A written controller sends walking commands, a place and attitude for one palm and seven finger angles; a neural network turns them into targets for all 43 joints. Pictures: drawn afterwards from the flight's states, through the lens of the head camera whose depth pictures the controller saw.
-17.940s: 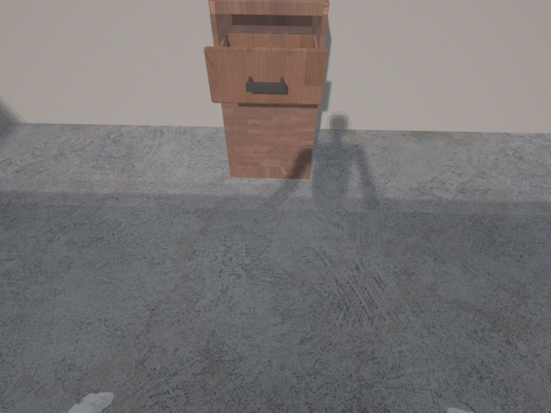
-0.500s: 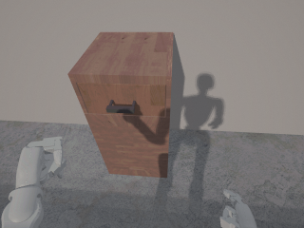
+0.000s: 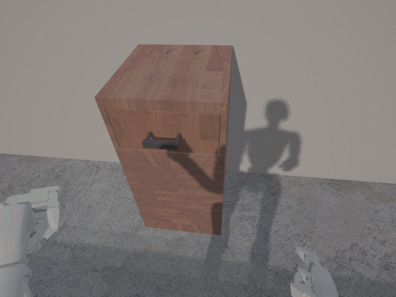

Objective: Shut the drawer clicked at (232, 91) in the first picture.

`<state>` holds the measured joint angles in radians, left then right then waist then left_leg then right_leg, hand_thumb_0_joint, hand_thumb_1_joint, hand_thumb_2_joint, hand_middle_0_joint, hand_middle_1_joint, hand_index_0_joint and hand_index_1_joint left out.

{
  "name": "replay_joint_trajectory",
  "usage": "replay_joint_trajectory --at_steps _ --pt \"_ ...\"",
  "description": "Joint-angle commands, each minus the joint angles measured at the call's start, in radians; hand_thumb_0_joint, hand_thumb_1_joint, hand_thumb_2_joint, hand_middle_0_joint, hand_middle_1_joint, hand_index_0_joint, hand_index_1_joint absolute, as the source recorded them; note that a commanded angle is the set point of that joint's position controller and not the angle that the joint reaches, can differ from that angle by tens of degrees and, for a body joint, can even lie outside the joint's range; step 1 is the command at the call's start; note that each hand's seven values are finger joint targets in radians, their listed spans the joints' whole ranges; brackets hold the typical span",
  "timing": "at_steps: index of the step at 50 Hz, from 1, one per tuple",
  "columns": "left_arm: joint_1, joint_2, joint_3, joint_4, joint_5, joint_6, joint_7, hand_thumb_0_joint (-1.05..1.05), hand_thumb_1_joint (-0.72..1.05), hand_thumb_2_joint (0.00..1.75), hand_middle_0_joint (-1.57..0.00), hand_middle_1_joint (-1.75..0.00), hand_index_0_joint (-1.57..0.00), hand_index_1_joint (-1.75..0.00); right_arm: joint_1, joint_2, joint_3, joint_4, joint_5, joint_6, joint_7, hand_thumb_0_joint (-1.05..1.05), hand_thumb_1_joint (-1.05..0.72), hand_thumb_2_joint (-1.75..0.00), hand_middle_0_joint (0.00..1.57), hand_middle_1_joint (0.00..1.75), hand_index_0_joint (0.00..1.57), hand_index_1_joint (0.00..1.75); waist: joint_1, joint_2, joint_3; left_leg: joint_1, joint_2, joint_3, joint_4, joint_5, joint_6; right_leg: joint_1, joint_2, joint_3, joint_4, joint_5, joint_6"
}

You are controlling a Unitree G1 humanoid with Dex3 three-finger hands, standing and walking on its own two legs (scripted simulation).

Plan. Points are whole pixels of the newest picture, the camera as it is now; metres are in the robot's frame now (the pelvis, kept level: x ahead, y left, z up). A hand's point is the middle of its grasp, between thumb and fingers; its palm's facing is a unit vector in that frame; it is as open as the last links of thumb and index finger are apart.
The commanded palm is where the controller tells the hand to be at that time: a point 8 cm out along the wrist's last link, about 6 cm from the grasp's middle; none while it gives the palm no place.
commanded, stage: step back with the hand held close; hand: left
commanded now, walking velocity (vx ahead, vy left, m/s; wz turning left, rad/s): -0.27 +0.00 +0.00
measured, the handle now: (162, 139) +0.60 +0.21 -0.06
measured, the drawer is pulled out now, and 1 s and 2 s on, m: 0.00 0.00 0.00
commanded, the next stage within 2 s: stop stepping back and stand still in 1.20 s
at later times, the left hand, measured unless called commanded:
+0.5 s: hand (32, 239) +0.14 +0.26 +0.16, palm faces +0.29 -0.81 -0.51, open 3.3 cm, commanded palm +0.08 +0.31 +0.17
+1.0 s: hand out of the picture +0.07 +0.30 +0.17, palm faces +0.39 -0.77 -0.51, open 3.3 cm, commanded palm -0.01 +0.33 +0.17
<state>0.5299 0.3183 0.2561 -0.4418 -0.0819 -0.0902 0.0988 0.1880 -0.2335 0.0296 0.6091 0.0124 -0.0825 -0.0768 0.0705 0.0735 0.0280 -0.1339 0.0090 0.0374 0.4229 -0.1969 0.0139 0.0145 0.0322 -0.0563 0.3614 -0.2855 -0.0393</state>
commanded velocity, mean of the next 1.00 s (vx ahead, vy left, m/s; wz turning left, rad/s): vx -0.30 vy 0.00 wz -0.01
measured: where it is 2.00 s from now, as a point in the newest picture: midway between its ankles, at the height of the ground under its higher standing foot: outside the picture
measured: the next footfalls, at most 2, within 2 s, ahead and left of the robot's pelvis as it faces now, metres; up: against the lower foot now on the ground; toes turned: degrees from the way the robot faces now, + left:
right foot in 1.04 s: -0.21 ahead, -0.03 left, +0.00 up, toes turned +0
left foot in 1.48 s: -0.21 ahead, +0.19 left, +0.00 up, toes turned +10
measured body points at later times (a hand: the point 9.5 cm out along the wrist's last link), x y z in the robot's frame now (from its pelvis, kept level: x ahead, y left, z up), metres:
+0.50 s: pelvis -0.05 +0.03 -0.01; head -0.01 +0.02 +0.44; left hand +0.12 +0.30 +0.18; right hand +0.14 -0.21 -0.09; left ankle +0.03 +0.11 -0.74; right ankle -0.05 -0.09 -0.74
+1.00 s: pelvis -0.12 +0.04 -0.01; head -0.08 +0.07 +0.44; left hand +0.04 +0.34 +0.19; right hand +0.07 -0.18 -0.09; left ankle +0.03 +0.12 -0.74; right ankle -0.22 -0.08 -0.72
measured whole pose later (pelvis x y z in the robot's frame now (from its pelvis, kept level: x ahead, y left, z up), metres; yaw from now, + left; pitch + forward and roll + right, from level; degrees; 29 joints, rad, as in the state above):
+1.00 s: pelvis -0.12 +0.04 -0.01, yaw +4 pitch +5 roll -4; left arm 0.64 0.47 0.44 -0.65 -0.05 -0.24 0.14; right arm 0.20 -0.19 0.00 0.56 -0.01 -0.06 -0.07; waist -0.01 0.02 -0.01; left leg -0.52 0.00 0.00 0.40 0.02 0.07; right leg -0.20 0.10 -0.02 0.62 -0.45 -0.02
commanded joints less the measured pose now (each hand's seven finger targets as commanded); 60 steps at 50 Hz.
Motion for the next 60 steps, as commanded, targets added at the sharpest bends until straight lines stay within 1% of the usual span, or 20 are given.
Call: replay_joint_trajectory --at_steps 1,6,12,18,28,32,36,39,41,42,45,48,50,52,53,54,55,56,58,60 --pt "-0.080 0.249 0.220 -0.221 0.006 -0.124 0.018 0.00 0.90 0.90 -1.40 -1.60 -1.40 -1.60 -0.133 -0.098 -0.044 -0.173 -0.013 -0.008 -0.002 0.00 -0.90 -0.90 0.20 0.30 0.20 0.30 -0.054 -0.105 0.027 0.034 0.018 -0.058 0.045 0.145 0.045 -0.263 -0.118 0.105 -0.117 0.320 0.043" --pt "0.060 0.184 0.176 -0.211 0.007 -0.131 0.004 0.00 0.90 0.90 -1.40 -1.60 -1.40 -1.60 -0.115 -0.108 -0.067 -0.203 -0.011 0.048 0.010 0.00 -0.90 -0.90 0.20 0.30 0.20 0.30 -0.060 -0.026 -0.092 0.051 0.040 -0.052 0.034 0.322 0.045 -0.213 -0.109 0.072 -0.031 0.405 0.065" --pt "0.131 0.229 0.220 -0.305 -0.005 -0.132 0.015 0.00 0.90 0.90 -1.40 -1.60 -1.40 -1.60 -0.118 -0.107 -0.082 -0.241 -0.002 0.083 0.003 0.00 -0.90 -0.90 0.20 0.30 0.20 0.30 -0.058 -0.075 -0.198 0.036 0.058 -0.058 0.044 0.419 0.042 -0.179 -0.097 0.060 0.028 0.444 0.065" --pt "0.154 0.263 0.249 -0.364 -0.006 -0.139 0.037 0.00 0.90 0.90 -1.40 -1.60 -1.40 -1.60 -0.111 -0.114 -0.087 -0.251 -0.006 0.079 -0.012 0.00 -0.90 -0.90 0.20 0.30 0.20 0.30 -0.054 0.000 -0.209 -0.017 0.074 -0.086 0.021 0.394 0.041 -0.197 -0.071 0.056 0.067 0.340 0.059" --pt "0.131 0.247 0.239 -0.325 0.006 -0.171 0.053 0.00 0.90 0.90 -1.40 -1.60 -1.40 -1.60 -0.114 -0.126 -0.090 -0.239 -0.009 0.039 -0.019 0.00 -0.90 -0.90 0.20 0.30 0.20 0.30 -0.077 -0.021 -0.081 -0.267 0.089 -0.162 -0.091 -0.200 0.046 -0.228 -0.055 0.089 0.030 -0.027 0.043" --pt "0.117 0.236 0.218 -0.336 0.014 -0.190 0.062 0.00 0.90 0.90 -1.40 -1.60 -1.40 -1.60 -0.093 -0.122 -0.091 -0.223 -0.011 0.027 -0.020 0.00 -0.90 -0.90 0.20 0.30 0.20 0.30 -0.084 -0.052 -0.065 -0.194 0.056 -0.134 0.026 -0.214 0.020 -0.379 -0.091 0.115 -0.055 -0.214 0.017" --pt "0.083 0.242 0.207 -0.391 0.021 -0.207 0.078 0.00 0.90 0.90 -1.40 -1.60 -1.40 -1.60 -0.078 -0.121 -0.085 -0.203 -0.017 0.008 -0.026 0.00 -0.90 -0.90 0.20 0.30 0.20 0.30 -0.095 -0.049 -0.073 -0.082 0.042 -0.134 0.117 -0.173 0.007 -0.519 -0.124 0.119 -0.077 -0.250 -0.003" --pt "0.086 0.258 0.234 -0.402 0.028 -0.209 0.082 0.00 0.90 0.90 -1.40 -1.60 -1.40 -1.60 -0.094 -0.128 -0.079 -0.204 -0.022 -0.008 -0.037 0.00 -0.90 -0.90 0.20 0.30 0.20 0.30 -0.089 0.057 -0.061 -0.230 0.115 -0.251 -0.109 -0.305 0.034 -0.370 -0.026 0.071 0.067 -0.161 0.037" --pt "0.070 0.251 0.258 -0.395 0.056 -0.211 0.074 0.00 0.90 0.90 -1.40 -1.60 -1.40 -1.60 -0.116 -0.147 -0.084 -0.218 -0.031 -0.016 -0.040 0.00 -0.90 -0.90 0.20 0.30 0.20 0.30 -0.068 0.217 -0.071 -0.598 0.243 -0.413 -0.371 -0.639 0.101 -0.040 0.076 0.048 0.417 -0.060 0.059" --pt "0.059 0.258 0.272 -0.382 0.063 -0.210 0.069 0.00 0.90 0.90 -1.40 -1.60 -1.40 -1.60 -0.112 -0.133 -0.088 -0.213 -0.035 -0.015 -0.040 0.00 -0.90 -0.90 0.20 0.30 0.20 0.30 -0.064 0.209 -0.084 -0.654 0.267 -0.424 -0.394 -0.645 0.115 0.001 0.081 0.053 0.522 -0.063 0.053" --pt "0.108 0.269 0.284 -0.370 0.046 -0.209 0.065 0.00 0.90 0.90 -1.40 -1.60 -1.40 -1.60 -0.105 -0.111 -0.094 -0.217 -0.034 -0.022 -0.021 0.00 -0.90 -0.90 0.20 0.30 0.20 0.30 -0.057 0.083 -0.131 -0.489 0.238 -0.347 -0.299 -0.418 0.110 -0.111 0.064 0.074 0.464 -0.156 0.033" --pt "0.207 0.260 0.273 -0.394 0.011 -0.205 0.055 0.00 0.90 0.90 -1.40 -1.60 -1.40 -1.60 -0.096 -0.102 -0.096 -0.202 -0.029 -0.034 0.002 0.00 -0.90 -0.90 0.20 0.30 0.20 0.30 -0.061 0.111 -0.196 -0.255 0.181 -0.244 -0.229 -0.234 0.047 -0.194 0.049 0.035 0.181 -0.206 0.010" --pt "0.173 0.271 0.262 -0.434 -0.006 -0.230 0.045 0.00 0.90 0.90 -1.40 -1.60 -1.40 -1.60 -0.077 -0.090 -0.088 -0.163 -0.027 -0.024 0.018 0.00 -0.90 -0.90 0.20 0.30 0.20 0.30 -0.066 0.058 -0.248 -0.049 0.137 -0.170 -0.098 0.036 -0.018 -0.265 -0.006 0.077 -0.053 -0.089 -0.010" --pt "0.101 0.284 0.260 -0.430 -0.004 -0.264 0.048 0.00 0.90 0.90 -1.40 -1.60 -1.40 -1.60 -0.061 -0.085 -0.083 -0.125 -0.018 -0.010 0.019 0.00 -0.90 -0.90 0.20 0.30 0.20 0.30 -0.090 -0.087 -0.246 0.136 0.074 -0.070 0.145 0.173 -0.011 -0.474 -0.153 0.209 -0.102 0.151 -0.020" --pt "0.078 0.303 0.281 -0.422 -0.004 -0.272 0.058 0.00 0.90 0.90 -1.40 -1.60 -1.40 -1.60 -0.067 -0.077 -0.079 -0.111 -0.026 -0.017 0.013 0.00 -0.90 -0.90 0.20 0.30 0.20 0.30 -0.092 -0.071 -0.263 0.182 0.080 -0.057 0.148 0.210 -0.005 -0.502 -0.175 0.178 -0.073 0.225 -0.006" --pt "0.061 0.317 0.291 -0.410 -0.002 -0.276 0.056 0.00 0.90 0.90 -1.40 -1.60 -1.40 -1.60 -0.096 -0.087 -0.074 -0.128 -0.031 -0.028 0.006 0.00 -0.90 -0.90 0.20 0.30 0.20 0.30 -0.087 0.006 -0.269 0.223 0.093 -0.049 0.063 0.321 -0.003 -0.497 -0.109 0.112 -0.002 0.230 0.019" --pt "0.024 0.249 0.212 -0.433 0.000 -0.270 0.044 0.00 0.90 0.90 -1.40 -1.60 -1.40 -1.60 -0.072 -0.108 -0.097 -0.120 -0.014 -0.033 0.003 0.00 -0.90 -0.90 0.20 0.30 0.20 0.30 -0.101 -0.020 -0.311 0.282 0.117 -0.079 0.046 0.510 0.023 -0.453 -0.018 0.062 0.070 0.244 0.083" --pt "0.026 0.296 0.247 -0.439 0.003 -0.264 0.040 0.00 0.90 0.90 -1.40 -1.60 -1.40 -1.60 -0.080 -0.122 -0.107 -0.140 -0.008 -0.035 0.002 0.00 -0.90 -0.90 0.20 0.30 0.20 0.30 -0.092 -0.019 -0.326 0.328 0.148 -0.115 0.038 0.547 0.050 -0.469 0.020 0.063 0.129 0.169 0.103" --pt "0.086 0.324 0.292 -0.407 -0.008 -0.243 0.036 0.00 0.90 0.90 -1.40 -1.60 -1.40 -1.60 -0.107 -0.112 -0.102 -0.160 -0.025 -0.036 0.008 0.00 -0.90 -0.90 0.20 0.30 0.20 0.30 -0.071 0.069 -0.336 0.236 0.227 -0.222 -0.117 0.421 0.070 -0.421 0.056 0.059 0.258 -0.193 0.070" --pt "0.111 0.306 0.302 -0.400 -0.023 -0.220 0.029 0.00 0.90 0.90 -1.40 -1.60 -1.40 -1.60 -0.133 -0.105 -0.102 -0.181 -0.037 -0.024 0.018 0.00 -0.90 -0.90 0.20 0.30 0.20 0.30 -0.055 0.128 -0.269 -0.050 0.253 -0.227 -0.303 -0.071 0.014 -0.268 0.070 0.041 0.306 -0.335 0.013"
